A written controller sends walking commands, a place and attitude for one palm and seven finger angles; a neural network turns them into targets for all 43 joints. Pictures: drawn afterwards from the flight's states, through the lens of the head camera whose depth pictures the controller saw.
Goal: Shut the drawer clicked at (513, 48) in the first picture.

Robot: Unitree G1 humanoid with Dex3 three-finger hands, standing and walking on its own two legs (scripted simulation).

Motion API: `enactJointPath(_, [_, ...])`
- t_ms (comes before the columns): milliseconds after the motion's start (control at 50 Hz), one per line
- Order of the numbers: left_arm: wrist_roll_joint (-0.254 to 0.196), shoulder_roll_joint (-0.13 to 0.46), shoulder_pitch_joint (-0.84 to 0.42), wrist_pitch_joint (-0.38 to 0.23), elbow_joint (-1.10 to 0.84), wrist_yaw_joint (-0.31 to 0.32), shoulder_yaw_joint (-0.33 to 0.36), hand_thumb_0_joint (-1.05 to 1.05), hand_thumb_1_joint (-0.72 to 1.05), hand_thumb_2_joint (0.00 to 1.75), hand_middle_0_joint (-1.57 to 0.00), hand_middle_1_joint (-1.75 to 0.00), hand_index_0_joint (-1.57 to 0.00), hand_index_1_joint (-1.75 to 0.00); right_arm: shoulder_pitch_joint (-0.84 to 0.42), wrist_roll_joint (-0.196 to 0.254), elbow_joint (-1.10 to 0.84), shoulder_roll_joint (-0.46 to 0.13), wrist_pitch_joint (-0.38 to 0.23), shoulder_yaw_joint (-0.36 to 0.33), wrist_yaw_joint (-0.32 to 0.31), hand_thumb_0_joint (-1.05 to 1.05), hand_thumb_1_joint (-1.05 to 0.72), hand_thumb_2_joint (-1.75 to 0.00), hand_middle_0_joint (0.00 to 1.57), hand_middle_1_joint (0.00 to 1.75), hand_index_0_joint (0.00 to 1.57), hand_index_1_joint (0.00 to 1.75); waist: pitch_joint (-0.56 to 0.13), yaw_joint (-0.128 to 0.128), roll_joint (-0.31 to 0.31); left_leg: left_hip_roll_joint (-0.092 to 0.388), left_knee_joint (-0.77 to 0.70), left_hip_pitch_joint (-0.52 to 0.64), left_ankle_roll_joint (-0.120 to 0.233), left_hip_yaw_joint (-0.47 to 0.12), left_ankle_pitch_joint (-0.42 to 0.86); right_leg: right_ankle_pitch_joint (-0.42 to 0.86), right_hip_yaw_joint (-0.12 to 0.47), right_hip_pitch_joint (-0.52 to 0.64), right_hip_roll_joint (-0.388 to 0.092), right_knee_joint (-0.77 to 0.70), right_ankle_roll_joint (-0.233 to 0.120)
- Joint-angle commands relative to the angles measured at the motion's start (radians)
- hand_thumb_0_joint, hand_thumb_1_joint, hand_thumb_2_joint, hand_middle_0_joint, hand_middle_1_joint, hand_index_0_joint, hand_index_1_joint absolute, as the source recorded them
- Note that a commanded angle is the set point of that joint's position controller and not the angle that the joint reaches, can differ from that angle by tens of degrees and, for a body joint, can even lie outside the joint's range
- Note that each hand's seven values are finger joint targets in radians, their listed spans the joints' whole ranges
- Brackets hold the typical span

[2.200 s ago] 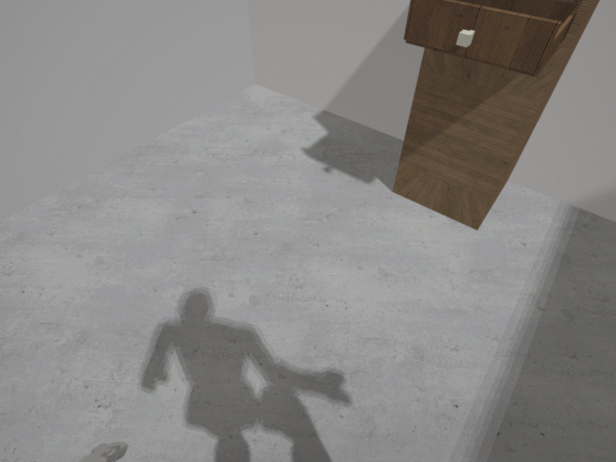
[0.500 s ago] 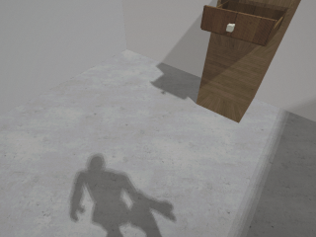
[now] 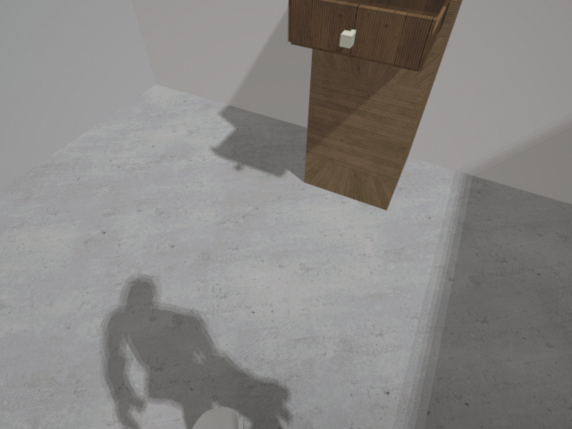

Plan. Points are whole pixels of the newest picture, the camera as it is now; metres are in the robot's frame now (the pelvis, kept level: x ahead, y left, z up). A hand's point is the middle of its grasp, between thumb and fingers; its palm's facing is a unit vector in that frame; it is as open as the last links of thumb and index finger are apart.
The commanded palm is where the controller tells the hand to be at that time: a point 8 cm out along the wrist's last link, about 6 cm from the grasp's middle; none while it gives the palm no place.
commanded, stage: walk to a spot facing it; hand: left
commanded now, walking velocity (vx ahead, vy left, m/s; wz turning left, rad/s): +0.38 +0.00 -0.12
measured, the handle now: (349, 36) +1.01 -0.10 +0.10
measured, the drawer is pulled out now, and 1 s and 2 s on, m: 0.26 0.26 0.26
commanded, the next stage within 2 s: take the last steps up to it in 0.66 s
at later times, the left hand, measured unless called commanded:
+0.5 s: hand (157, 343) +0.29 +0.26 -0.17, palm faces -0.07 -0.98 -0.18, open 7.4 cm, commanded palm none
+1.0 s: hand (238, 243) +0.52 +0.14 -0.16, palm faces -0.31 -0.92 -0.24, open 7.3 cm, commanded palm none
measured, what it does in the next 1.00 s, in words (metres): walks ahead, turning right: left foot, then right foot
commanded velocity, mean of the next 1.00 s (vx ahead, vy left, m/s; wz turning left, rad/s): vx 0.23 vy -0.01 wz -0.35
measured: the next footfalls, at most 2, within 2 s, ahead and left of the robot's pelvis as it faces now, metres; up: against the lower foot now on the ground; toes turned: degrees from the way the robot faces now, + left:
left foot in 0.22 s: +0.27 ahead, +0.15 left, +0.00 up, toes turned +7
right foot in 0.80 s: +0.43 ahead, -0.08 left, +0.00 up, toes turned -26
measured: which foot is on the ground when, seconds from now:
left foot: up 0.00-0.20, down 0.22-0.80, up 0.82-1.00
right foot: down 0.00-0.24, up 0.26-0.78, down 0.80-1.00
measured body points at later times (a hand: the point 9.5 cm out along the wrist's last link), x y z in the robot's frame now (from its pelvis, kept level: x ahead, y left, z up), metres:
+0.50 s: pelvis +0.23 +0.08 +0.00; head +0.24 +0.10 +0.45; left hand +0.29 +0.32 -0.16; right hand +0.22 -0.17 -0.13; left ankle +0.23 +0.14 -0.74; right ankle +0.22 -0.07 -0.63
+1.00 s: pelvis +0.37 +0.00 -0.01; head +0.39 -0.03 +0.44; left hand +0.53 +0.19 -0.14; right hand +0.32 -0.23 -0.17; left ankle +0.40 +0.16 -0.65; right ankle +0.40 -0.07 -0.74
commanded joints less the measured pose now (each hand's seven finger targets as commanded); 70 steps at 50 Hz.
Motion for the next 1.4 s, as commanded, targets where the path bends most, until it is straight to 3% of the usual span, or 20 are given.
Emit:
enactJointPath(0, [0.002, 0.149, 0.084, -0.022, -0.007, 0.010, 0.028, 0.00, 0.90, 0.90, -0.20, -0.30, -0.20, -0.30, -0.064, 0.006, -0.093, -0.026, -0.024, -0.010, 0.020, 0.00, -0.90, -0.90, 0.20, 0.30, 0.20, 0.30, 0.097, 0.002, -0.119, 0.013, -0.129, -0.100, -0.008, 0.003, 0.117, 0.268, 0.181, -0.031, -0.228, -0.262, -0.119])
enactJointPath(120, [0.006, 0.159, 0.097, -0.019, 0.012, 0.019, 0.037, 0.00, 0.90, 0.90, -0.20, -0.30, -0.20, -0.30, -0.170, 0.012, -0.144, -0.023, -0.048, -0.006, 0.027, 0.00, -0.90, -0.90, 0.20, 0.30, 0.20, 0.30, 0.100, 0.024, -0.135, -0.030, -0.402, 0.031, 0.027, 0.037, 0.118, 0.433, 0.155, 0.042, -0.234, -0.200, -0.093])
enactJointPath(180, [0.000, 0.156, 0.071, -0.018, 0.009, 0.018, 0.044, 0.00, 0.90, 0.90, -0.20, -0.30, -0.20, -0.30, 0.106, 0.000, -0.061, -0.091, -0.062, -0.030, 0.002, 0.00, -0.90, -0.90, 0.20, 0.30, 0.20, 0.30, -0.042, -0.101, -0.029, -0.072, -0.540, 0.444, 0.058, 0.037, 0.156, 0.593, 0.096, -0.047, -0.168, 0.158, -0.053])
enactJointPath(220, [-0.017, 0.067, 0.149, -0.013, -0.023, 0.001, 0.035, 0.00, 0.90, 0.90, -0.20, -0.30, -0.20, -0.30, 0.329, -0.012, -0.012, -0.273, -0.064, -0.069, -0.015, 0.00, -0.90, -0.90, 0.20, 0.30, 0.20, 0.30, -0.252, -0.128, 0.379, 0.355, -0.764, 0.788, 0.181, -0.549, 0.088, -0.239, -0.003, -0.398, 0.039, 0.757, 0.015])
enactJointPath(240, [-0.009, 0.093, 0.087, -0.013, -0.041, 0.006, 0.039, 0.00, 0.90, 0.90, -0.20, -0.30, -0.20, -0.30, 0.267, 0.000, -0.026, -0.241, -0.052, -0.058, -0.019, 0.00, -0.90, -0.90, 0.20, 0.30, 0.20, 0.30, -0.190, -0.113, 0.243, 0.375, -0.836, 0.690, 0.204, -0.586, -0.027, -0.218, 0.087, -0.446, -0.017, 0.868, -0.005])
enactJointPath(300, [0.006, 0.071, -0.015, 0.008, -0.035, -0.014, 0.047, 0.00, 0.90, 0.90, -0.20, -0.30, -0.20, -0.30, 0.080, 0.000, -0.068, -0.073, -0.073, -0.015, -0.025, 0.00, -0.90, -0.90, 0.20, 0.30, 0.20, 0.30, 0.036, -0.036, 0.079, 0.269, -0.873, 0.373, 0.114, -0.277, 0.063, 0.016, 0.088, -0.460, -0.131, 0.884, 0.018])
enactJointPath(380, [0.015, 0.024, 0.029, 0.058, -0.036, -0.021, 0.057, 0.00, 0.90, 0.90, -0.20, -0.30, -0.20, -0.30, 0.079, 0.006, -0.056, -0.018, -0.091, -0.014, -0.036, 0.00, -0.90, -0.90, 0.20, 0.30, 0.20, 0.30, 0.019, 0.025, 0.078, 0.198, -0.874, 0.306, 0.066, -0.032, 0.237, 0.114, 0.060, -0.420, -0.133, 0.824, 0.044])
enactJointPath(640, [0.006, 0.040, -0.261, 0.076, -0.181, -0.041, 0.050, 0.00, 0.90, 0.90, -0.20, -0.30, -0.20, -0.30, 0.181, 0.002, -0.028, -0.095, -0.062, -0.019, -0.044, 0.00, -0.90, -0.90, 0.20, 0.30, 0.20, 0.30, 0.072, -0.037, 0.122, 0.204, -0.743, 0.557, 0.131, 0.197, 0.769, 0.133, -0.105, -0.500, -0.085, 0.320, 0.053])
enactJointPath(720, [0.012, 0.086, -0.122, 0.059, -0.160, -0.032, 0.058, 0.00, 0.90, 0.90, -0.20, -0.30, -0.20, -0.30, 0.133, 0.010, -0.049, -0.137, -0.046, -0.034, -0.041, 0.00, -0.90, -0.90, 0.20, 0.30, 0.20, 0.30, -0.043, 0.034, 0.152, 0.221, -0.487, 0.568, 0.108, 0.231, 0.923, 0.121, -0.126, -0.257, -0.025, 0.195, 0.005])
enactJointPath(740, [0.015, 0.121, -0.023, 0.045, -0.132, -0.027, 0.067, 0.00, 0.90, 0.90, -0.20, -0.30, -0.20, -0.30, 0.122, 0.015, -0.060, -0.137, -0.042, -0.032, -0.036, 0.00, -0.90, -0.90, 0.20, 0.30, 0.20, 0.30, -0.100, 0.082, 0.100, 0.198, -0.323, 0.483, 0.078, 0.235, 0.833, 0.204, -0.124, -0.072, -0.018, 0.107, -0.007])
enactJointPath(780, [-0.001, 0.305, 0.131, 0.021, -0.095, -0.001, 0.098, 0.00, 0.90, 0.90, -0.20, -0.30, -0.20, -0.30, 0.179, 0.031, -0.098, -0.034, -0.038, -0.012, -0.027, 0.00, -0.90, -0.90, 0.20, 0.30, 0.20, 0.30, -0.326, 0.104, -0.278, -0.059, 0.320, -0.016, -0.032, 0.150, -0.327, 0.999, 0.498, 0.370, -0.467, 0.036, -0.234])
enactJointPath(800, [-0.019, 0.297, 0.095, 0.030, -0.107, 0.013, 0.097, 0.00, 0.90, 0.90, -0.20, -0.30, -0.20, -0.30, 0.121, 0.032, -0.116, -0.058, -0.026, -0.014, -0.039, 0.00, -0.90, -0.90, 0.20, 0.30, 0.20, 0.30, -0.303, 0.101, -0.160, -0.025, 0.358, -0.024, -0.007, -0.032, -0.316, 0.827, 0.436, 0.284, -0.467, -0.038, -0.282])
enactJointPath(860, [-0.016, 0.192, -0.105, 0.029, -0.146, 0.017, 0.064, 0.00, 0.90, 0.90, -0.20, -0.30, -0.20, -0.30, 0.058, 0.005, -0.101, -0.042, -0.003, -0.013, -0.024, 0.00, -0.90, -0.90, 0.20, 0.30, 0.20, 0.30, -0.077, 0.015, -0.073, 0.043, 0.283, -0.021, -0.009, -0.063, -0.094, 0.298, 0.295, -0.071, -0.339, -0.178, -0.169])
enactJointPath(920, [-0.002, 0.155, -0.147, 0.013, -0.141, 0.015, 0.051, 0.00, 0.90, 0.90, -0.20, -0.30, -0.20, -0.30, 0.109, -0.006, -0.075, -0.029, 0.015, -0.012, -0.019, 0.00, -0.90, -0.90, 0.20, 0.30, 0.20, 0.30, -0.031, -0.040, -0.070, 0.035, 0.154, 0.044, -0.017, -0.053, -0.016, 0.220, 0.181, -0.202, -0.259, -0.219, -0.128])
enactJointPath(1140, [0.005, 0.156, -0.001, 0.006, -0.061, -0.002, 0.051, 0.00, 0.90, 0.90, -0.20, -0.30, -0.20, -0.30, -0.091, -0.001, -0.137, -0.023, -0.010, -0.009, 0.001, 0.00, -0.90, -0.90, 0.20, 0.30, 0.20, 0.30, -0.003, 0.037, -0.099, -0.012, -0.322, 0.046, -0.005, -0.015, -0.057, 0.033, 0.251, -0.032, -0.259, -0.264, -0.165])
enactJointPath(1240, [-0.005, 0.155, -0.004, 0.011, -0.032, -0.004, 0.049, 0.00, 0.90, 0.90, -0.20, -0.30, -0.20, -0.30, -0.005, 0.003, -0.092, -0.024, -0.032, -0.003, -0.006, 0.00, -0.90, -0.90, 0.20, 0.30, 0.20, 0.30, 0.018, -0.008, -0.066, -0.053, -0.584, 0.298, 0.019, 0.033, 0.036, 0.004, 0.199, -0.110, -0.221, -0.180, -0.116])
enactJointPath(1260, [-0.010, 0.135, -0.013, 0.014, -0.030, -0.006, 0.046, 0.00, 0.90, 0.90, -0.20, -0.30, -0.20, -0.30, 0.051, 0.004, -0.065, -0.037, -0.040, -0.005, -0.013, 0.00, -0.90, -0.90, 0.20, 0.30, 0.20, 0.30, 0.015, -0.033, -0.018, -0.042, -0.651, 0.426, 0.027, 0.018, 0.047, -0.015, 0.157, -0.196, -0.178, -0.108, -0.086])
enactJointPath(1300, [-0.012, 0.055, -0.029, 0.011, -0.065, -0.018, 0.031, 0.00, 0.90, 0.90, -0.20, -0.30, -0.20, -0.30, 0.229, -0.011, -0.027, -0.183, -0.042, -0.038, -0.022, 0.00, -0.90, -0.90, 0.20, 0.30, 0.20, 0.30, 0.019, -0.098, 0.343, 0.307, -0.885, 0.615, 0.175, -0.449, -0.194, -0.169, -0.059, -0.510, -0.009, 0.345, 0.005])
enactJointPath(1320, [0.003, 0.097, -0.096, 0.014, -0.096, -0.019, 0.039, 0.00, 0.90, 0.90, -0.20, -0.30, -0.20, -0.30, 0.232, -0.008, -0.031, -0.183, -0.031, -0.037, -0.029, 0.00, -0.90, -0.90, 0.20, 0.30, 0.20, 0.30, 0.081, -0.101, 0.228, 0.373, -0.954, 0.530, 0.231, -0.522, -0.259, -0.210, 0.002, -0.554, -0.041, 0.510, 0.004])
enactJointPath(1380, [0.011, 0.087, -0.084, 0.020, -0.057, -0.031, 0.047, 0.00, 0.90, 0.90, -0.20, -0.30, -0.20, -0.30, 0.133, 0.004, -0.039, -0.062, -0.053, 0.003, -0.040, 0.00, -0.90, -0.90, 0.20, 0.30, 0.20, 0.30, 0.128, -0.037, 0.098, 0.252, -0.941, 0.431, 0.181, -0.306, -0.006, -0.030, 0.049, -0.539, -0.112, 0.638, 0.019])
